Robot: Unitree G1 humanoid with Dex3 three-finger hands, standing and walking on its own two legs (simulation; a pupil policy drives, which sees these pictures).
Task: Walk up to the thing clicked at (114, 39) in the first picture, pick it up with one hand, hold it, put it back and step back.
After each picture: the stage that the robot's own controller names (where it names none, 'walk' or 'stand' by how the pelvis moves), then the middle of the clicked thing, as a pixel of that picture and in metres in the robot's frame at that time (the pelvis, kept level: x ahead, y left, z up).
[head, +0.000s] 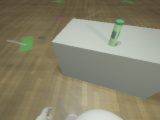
stand; (115, 34) +0.80 -0.20 +0.08
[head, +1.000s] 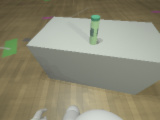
rise first; (94, 31) +0.72 +0.04 +0.11
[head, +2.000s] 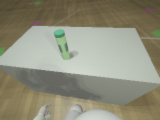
stand; (63, 46) +0.52 +0.26 +0.10
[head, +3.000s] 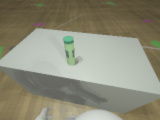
stand; (70, 52) +0.49 +0.19 +0.07
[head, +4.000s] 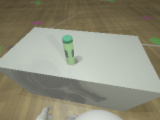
stand; (69, 51) +0.49 +0.20 +0.07
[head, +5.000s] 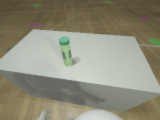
stand; (66, 53) +0.48 +0.22 +0.07
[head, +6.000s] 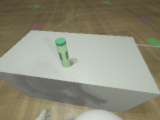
stand; (63, 54) +0.47 +0.24 +0.07
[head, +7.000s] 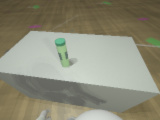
stand; (63, 54) +0.47 +0.24 +0.07
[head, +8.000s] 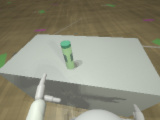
rise first; (68, 56) +0.46 +0.22 +0.08
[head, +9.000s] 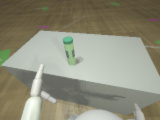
go down; (70, 52) +0.49 +0.22 +0.08
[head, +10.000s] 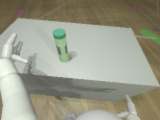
go down; (62, 48) +0.48 +0.20 +0.09
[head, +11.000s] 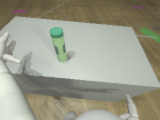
go down; (60, 47) +0.48 +0.20 +0.10
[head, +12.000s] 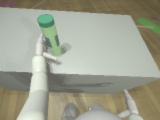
close in; (52, 39) +0.49 +0.22 +0.14
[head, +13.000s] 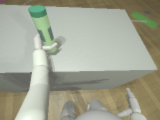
lift; (45, 33) +0.52 +0.23 +0.15
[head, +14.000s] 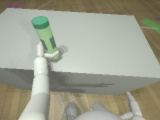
lift; (48, 41) +0.46 +0.25 +0.15
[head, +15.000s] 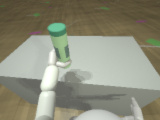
lift; (62, 50) +0.34 +0.17 +0.26
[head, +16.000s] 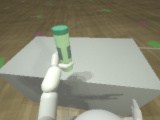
hold; (64, 51) +0.34 +0.17 +0.25
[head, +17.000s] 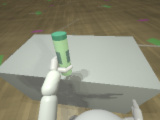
hold; (63, 56) +0.34 +0.18 +0.21
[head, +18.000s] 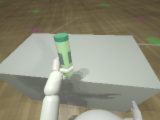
crouch; (65, 56) +0.35 +0.17 +0.19
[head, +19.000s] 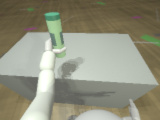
crouch; (57, 38) +0.44 +0.21 +0.25
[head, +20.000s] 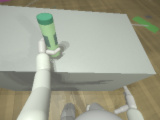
lower; (50, 38) +0.50 +0.22 +0.13
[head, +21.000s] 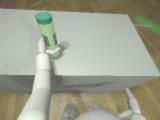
lower; (50, 38) +0.49 +0.22 +0.14
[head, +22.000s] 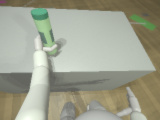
lower; (46, 35) +0.51 +0.22 +0.15
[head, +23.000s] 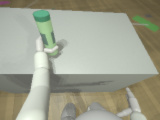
lower; (48, 36) +0.50 +0.23 +0.14
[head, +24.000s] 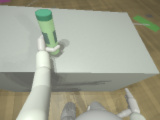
loosen; (49, 35) +0.51 +0.22 +0.14
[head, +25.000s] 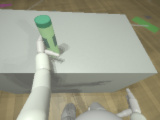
withdraw; (49, 39) +0.49 +0.22 +0.14
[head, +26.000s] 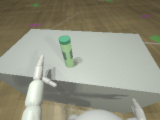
sink last; (67, 53) +0.45 +0.20 +0.11
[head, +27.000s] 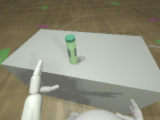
stand; (72, 51) +0.49 +0.21 +0.09
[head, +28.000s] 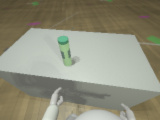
stand; (65, 52) +0.47 +0.22 +0.08
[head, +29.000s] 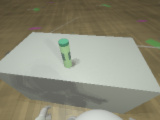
walk; (66, 54) +0.48 +0.22 +0.08
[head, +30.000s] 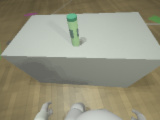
walk; (74, 32) +0.63 +0.16 +0.10
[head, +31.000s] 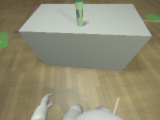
walk; (79, 13) +0.93 +0.17 +0.10
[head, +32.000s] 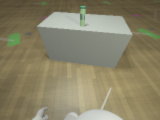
stand; (82, 16) +1.26 +0.18 +0.09
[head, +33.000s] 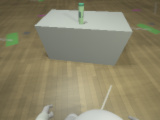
stand; (81, 14) +1.25 +0.20 +0.08
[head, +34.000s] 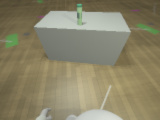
stand; (79, 15) +1.25 +0.21 +0.07
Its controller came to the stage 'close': yes
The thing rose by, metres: 0.21
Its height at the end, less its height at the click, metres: +0.00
